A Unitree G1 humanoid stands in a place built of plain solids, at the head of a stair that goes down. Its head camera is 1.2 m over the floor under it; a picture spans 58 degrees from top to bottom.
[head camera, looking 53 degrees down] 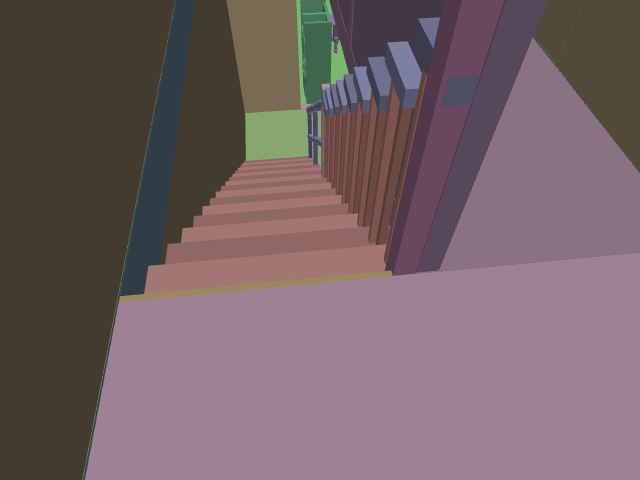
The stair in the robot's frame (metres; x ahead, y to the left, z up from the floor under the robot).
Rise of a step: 0.18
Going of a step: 0.24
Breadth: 0.95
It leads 6 degrees to the left of straight ahead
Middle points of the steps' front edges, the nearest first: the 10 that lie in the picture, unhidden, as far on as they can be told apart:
0.74 0.16 0.00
0.97 0.19 -0.18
1.21 0.21 -0.37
1.45 0.24 -0.55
1.69 0.27 -0.74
1.93 0.29 -0.92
2.17 0.32 -1.10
2.41 0.35 -1.29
2.64 0.37 -1.47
2.88 0.40 -1.66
